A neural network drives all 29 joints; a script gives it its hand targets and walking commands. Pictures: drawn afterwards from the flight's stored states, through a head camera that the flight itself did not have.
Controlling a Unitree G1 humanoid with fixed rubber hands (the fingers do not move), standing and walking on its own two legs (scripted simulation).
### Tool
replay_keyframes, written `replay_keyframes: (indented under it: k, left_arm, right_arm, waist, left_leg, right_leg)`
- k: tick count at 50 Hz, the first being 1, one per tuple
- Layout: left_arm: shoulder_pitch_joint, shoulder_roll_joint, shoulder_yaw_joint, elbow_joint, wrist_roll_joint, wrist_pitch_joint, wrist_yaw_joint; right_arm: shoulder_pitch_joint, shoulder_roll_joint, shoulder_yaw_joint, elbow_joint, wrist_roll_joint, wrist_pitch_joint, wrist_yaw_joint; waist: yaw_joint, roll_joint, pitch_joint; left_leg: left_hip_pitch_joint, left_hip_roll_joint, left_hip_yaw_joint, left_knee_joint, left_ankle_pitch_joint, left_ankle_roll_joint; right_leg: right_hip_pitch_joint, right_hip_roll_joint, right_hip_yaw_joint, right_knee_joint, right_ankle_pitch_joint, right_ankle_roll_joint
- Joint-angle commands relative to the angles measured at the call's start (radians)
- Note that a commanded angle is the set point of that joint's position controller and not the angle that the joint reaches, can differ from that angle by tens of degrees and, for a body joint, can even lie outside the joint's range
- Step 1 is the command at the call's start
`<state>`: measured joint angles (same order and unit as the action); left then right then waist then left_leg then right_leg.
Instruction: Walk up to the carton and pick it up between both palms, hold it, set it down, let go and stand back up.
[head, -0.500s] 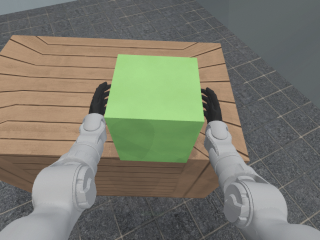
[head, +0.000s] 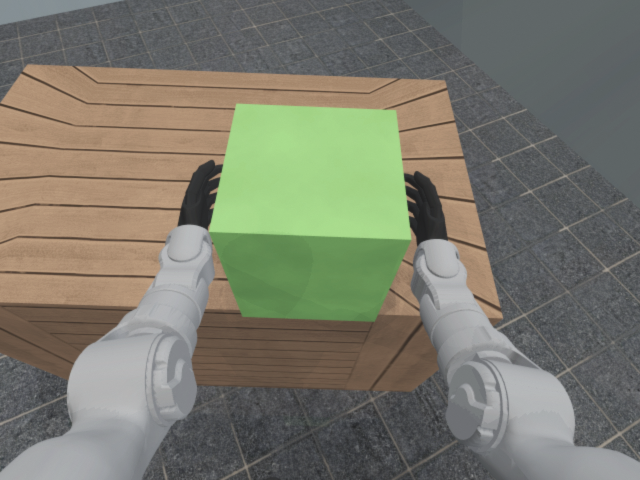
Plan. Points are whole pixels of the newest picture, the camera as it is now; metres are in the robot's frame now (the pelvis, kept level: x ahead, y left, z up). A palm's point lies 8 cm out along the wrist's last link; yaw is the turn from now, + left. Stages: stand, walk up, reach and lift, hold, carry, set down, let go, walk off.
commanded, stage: set down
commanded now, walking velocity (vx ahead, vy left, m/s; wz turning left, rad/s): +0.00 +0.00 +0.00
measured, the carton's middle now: (312, 223) +0.45 +0.01 -0.01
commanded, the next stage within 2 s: none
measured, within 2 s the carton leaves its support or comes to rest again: neither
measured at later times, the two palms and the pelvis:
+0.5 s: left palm (158, 214) +0.43 +0.21 +0.05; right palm (483, 219) +0.41 -0.21 +0.05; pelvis -0.01 +0.00 -0.01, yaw +0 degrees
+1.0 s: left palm (141, 221) +0.40 +0.21 +0.08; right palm (509, 233) +0.37 -0.21 +0.08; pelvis -0.03 -0.02 -0.01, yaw +1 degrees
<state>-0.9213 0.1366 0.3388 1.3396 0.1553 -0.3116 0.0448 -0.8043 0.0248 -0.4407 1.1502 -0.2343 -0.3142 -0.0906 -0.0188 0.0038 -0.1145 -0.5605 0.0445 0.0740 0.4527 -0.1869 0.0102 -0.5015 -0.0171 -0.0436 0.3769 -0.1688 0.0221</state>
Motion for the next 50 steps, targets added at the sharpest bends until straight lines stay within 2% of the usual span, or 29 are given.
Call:
replay_keyframes:
  k: [1,4,6,7,11,14,15,16,17,24,25,26,27,29,30,31,32,33,34,35,37,38,40,42,44,46,47,48,50]
  left_arm:
    - [-0.486,-0.037,-0.078,-0.222,-0.005,-0.027,-0.030]
    - [-0.471,0.153,-0.063,-0.324,-0.043,-0.010,-0.009]
    - [-0.471,0.100,-0.128,-0.126,-0.100,-0.012,0.005]
    - [-0.476,0.172,-0.137,-0.221,-0.129,-0.012,0.012]
    - [-0.487,0.287,-0.234,-0.250,-0.273,0.024,0.037]
    - [-0.477,0.278,-0.293,-0.135,-0.346,0.042,0.012]
    - [-0.498,0.317,-0.299,-0.258,-0.384,0.042,0.010]
    - [-0.435,0.262,-0.330,-0.077,-0.368,0.037,-0.003]
    - [-0.481,0.293,-0.327,-0.167,-0.377,0.041,-0.006]
    - [-0.514,0.292,-0.472,0.089,-0.500,-0.002,-0.045]
    - [-0.530,0.336,-0.464,-0.134,-0.514,-0.017,-0.034]
    - [-0.478,0.328,-0.476,-0.153,-0.505,-0.003,-0.031]
    - [-0.512,0.323,-0.471,-0.043,-0.492,-0.002,-0.043]
    - [-0.539,0.380,-0.443,-0.262,-0.504,-0.007,-0.034]
    - [-0.423,0.305,-0.466,-0.080,-0.475,-0.016,-0.048]
    - [-0.401,0.346,-0.408,-0.367,-0.470,0.000,-0.046]
    - [-0.420,0.365,-0.398,-0.403,-0.449,0.020,-0.046]
    - [-0.265,0.357,-0.356,-0.563,-0.421,0.053,-0.046]
    - [-0.274,0.399,-0.328,-0.666,-0.399,0.101,-0.047]
    - [-0.325,0.391,-0.332,-0.508,-0.403,0.137,-0.059]
    - [-0.195,0.387,-0.308,-0.654,-0.398,0.204,-0.066]
    - [-0.307,0.395,-0.311,-0.627,-0.409,0.231,-0.068]
    - [-0.253,0.389,-0.313,-0.624,-0.421,0.269,-0.066]
    - [-0.397,0.391,-0.365,-0.462,-0.480,0.256,-0.058]
    - [-0.447,0.394,-0.395,-0.456,-0.524,0.229,-0.048]
    - [-0.357,0.348,-0.409,-0.340,-0.522,0.215,-0.047]
    - [-0.558,0.428,-0.404,-0.346,-0.537,0.210,-0.044]
    - [-0.427,0.379,-0.423,-0.292,-0.542,0.203,-0.043]
    - [-0.608,0.424,-0.450,-0.208,-0.562,0.219,-0.046]
  right_arm:
    - [-0.455,0.070,0.123,-0.166,0.021,-0.040,0.042]
    - [-0.415,-0.140,0.089,-0.244,0.062,-0.047,0.019]
    - [-0.434,-0.059,0.174,-0.067,0.129,-0.003,-0.001]
    - [-0.437,-0.165,0.170,-0.152,0.153,-0.019,-0.011]
    - [-0.475,-0.327,0.272,-0.197,0.331,0.001,-0.046]
    - [-0.485,-0.313,0.372,-0.099,0.430,0.037,-0.043]
    - [-0.511,-0.374,0.383,-0.226,0.457,0.026,-0.040]
    - [-0.478,-0.308,0.415,-0.076,0.448,0.038,-0.033]
    - [-0.514,-0.376,0.399,-0.154,0.466,0.034,-0.027]
    - [-0.516,-0.354,0.507,0.024,0.582,0.093,0.018]
    - [-0.508,-0.415,0.506,-0.137,0.612,0.067,0.023]
    - [-0.457,-0.428,0.528,-0.112,0.635,0.067,0.030]
    - [-0.489,-0.397,0.545,-0.031,0.637,0.080,0.036]
    - [-0.510,-0.465,0.512,-0.224,0.621,0.058,0.026]
    - [-0.395,-0.372,0.532,-0.037,0.600,0.058,0.029]
    - [-0.397,-0.462,0.524,-0.259,0.634,0.033,0.026]
    - [-0.390,-0.463,0.492,-0.267,0.614,0.036,0.017]
    - [-0.274,-0.490,0.518,-0.376,0.640,0.026,0.014]
    - [-0.305,-0.537,0.492,-0.464,0.634,0.034,0.008]
    - [-0.357,-0.489,0.484,-0.347,0.609,0.085,0.004]
    - [-0.225,-0.498,0.457,-0.480,0.593,0.126,-0.009]
    - [-0.313,-0.489,0.413,-0.461,0.555,0.161,-0.015]
    - [-0.257,-0.462,0.401,-0.516,0.536,0.210,-0.026]
    - [-0.373,-0.402,0.365,-0.488,0.489,0.262,-0.029]
    - [-0.416,-0.381,0.377,-0.547,0.502,0.282,-0.025]
    - [-0.341,-0.326,0.423,-0.452,0.514,0.300,-0.011]
    - [-0.521,-0.384,0.385,-0.475,0.511,0.315,-0.014]
    - [-0.405,-0.350,0.422,-0.445,0.519,0.317,-0.012]
    - [-0.565,-0.361,0.412,-0.361,0.526,0.363,-0.010]
  waist:
    - [0.006,0.055,-0.727]
    - [-0.008,0.066,-0.839]
    - [-0.023,0.029,-0.587]
    - [-0.011,0.052,-0.697]
    - [-0.028,0.055,-0.865]
    - [-0.017,0.055,-0.783]
    - [-0.013,0.049,-0.918]
    - [-0.015,0.031,-0.772]
    - [-0.002,0.056,-0.838]
    - [-0.008,0.038,-0.547]
    - [0.006,0.058,-0.731]
    - [-0.008,0.090,-0.777]
    - [-0.006,0.072,-0.702]
    - [-0.009,0.085,-0.895]
    - [-0.030,0.075,-0.712]
    - [0.010,0.091,-0.912]
    - [-0.026,0.113,-0.923]
    - [-0.001,0.110,-1.005]
    - [-0.018,0.119,-1.062]
    - [-0.031,0.094,-0.873]
    - [-0.023,0.071,-0.822]
    - [-0.053,0.051,-0.761]
    - [-0.034,0.020,-0.661]
    - [-0.035,0.004,-0.538]
    - [-0.007,-0.015,-0.507]
    - [-0.003,-0.034,-0.458]
    - [-0.006,-0.009,-0.493]
    - [-0.003,-0.015,-0.466]
    - [-0.009,0.026,-0.440]
  left_leg:
    - [0.371,-0.050,0.019,0.056,0.525,-0.074]
    - [0.369,-0.050,0.030,0.062,0.559,-0.086]
    - [0.240,-0.045,0.007,0.069,0.408,-0.065]
    - [0.298,-0.043,0.006,0.062,0.428,-0.076]
    - [0.334,-0.044,-0.015,0.127,0.504,-0.096]
    - [0.314,-0.046,-0.030,0.164,0.512,-0.089]
    - [0.358,-0.051,-0.028,0.176,0.566,-0.091]
    - [0.316,-0.041,-0.044,0.188,0.526,-0.087]
    - [0.359,-0.041,-0.054,0.183,0.537,-0.098]
    - [0.227,-0.027,-0.076,0.167,0.232,-0.056]
    - [0.294,-0.028,-0.069,0.174,0.352,-0.067]
    - [0.363,-0.024,-0.078,0.189,0.448,-0.086]
    - [0.321,-0.025,-0.084,0.204,0.420,-0.080]
    - [0.369,-0.033,-0.075,0.220,0.481,-0.091]
    - [0.306,-0.030,-0.089,0.226,0.423,-0.082]
    - [0.408,-0.035,-0.073,0.220,0.550,-0.094]
    - [0.388,-0.040,-0.071,0.221,0.574,-0.105]
    - [0.473,-0.050,-0.066,0.227,0.707,-0.112]
    - [0.509,-0.052,-0.074,0.220,0.755,-0.123]
    - [0.425,-0.058,-0.067,0.195,0.587,-0.107]
    - [0.478,-0.068,-0.061,0.130,0.530,-0.097]
    - [0.428,-0.063,-0.065,0.113,0.436,-0.087]
    - [0.413,-0.061,-0.068,0.066,0.314,-0.055]
    - [0.284,-0.057,-0.061,0.025,0.026,-0.031]
    - [0.251,-0.056,-0.057,0.000,-0.054,-0.013]
    - [0.261,-0.055,-0.074,-0.008,-0.058,-0.005]
    - [0.217,-0.055,-0.071,-0.006,-0.115,-0.003]
    - [0.222,-0.054,-0.068,0.009,-0.080,-0.001]
    - [0.186,-0.059,-0.065,-0.002,-0.153,0.003]
  right_leg:
    - [0.274,0.060,-0.016,0.041,0.420,0.001]
    - [0.336,0.066,-0.010,0.058,0.495,0.001]
    - [0.245,0.055,-0.004,0.070,0.335,0.000]
    - [0.277,0.060,-0.003,0.065,0.396,-0.001]
    - [0.240,0.074,0.002,0.108,0.484,0.003]
    - [0.175,0.061,0.007,0.122,0.458,0.006]
    - [0.197,0.069,0.002,0.135,0.516,0.013]
    - [0.130,0.063,-0.002,0.134,0.431,0.005]
    - [0.121,0.064,-0.010,0.130,0.422,0.002]
    - [-0.074,0.033,-0.007,0.129,0.074,-0.017]
    - [-0.023,0.046,-0.014,0.144,0.209,-0.010]
    - [-0.011,0.049,-0.013,0.152,0.298,-0.012]
    - [-0.054,0.038,-0.004,0.150,0.236,-0.015]
    - [0.001,0.051,-0.012,0.172,0.340,-0.007]
    - [-0.047,0.042,-0.011,0.170,0.266,-0.012]
    - [0.055,0.053,-0.015,0.169,0.423,0.000]
    - [0.088,0.060,-0.008,0.170,0.479,-0.005]
    - [0.180,0.075,-0.007,0.172,0.621,0.005]
    - [0.213,0.084,-0.007,0.166,0.684,0.007]
    - [0.156,0.075,-0.003,0.136,0.523,0.004]
    - [0.237,0.079,-0.001,0.095,0.508,0.008]
    - [0.182,0.076,-0.003,0.076,0.393,0.012]
    - [0.210,0.072,-0.002,0.049,0.282,0.007]
    - [0.124,0.045,0.010,0.036,-0.005,-0.005]
    - [0.131,0.030,0.016,0.037,-0.084,-0.016]
    - [0.163,0.023,0.022,0.049,-0.068,-0.021]
    - [0.125,0.015,0.029,0.046,-0.144,-0.020]
    - [0.170,0.010,0.037,0.059,-0.090,-0.023]
    - [0.114,0.002,0.040,0.060,-0.172,-0.033]
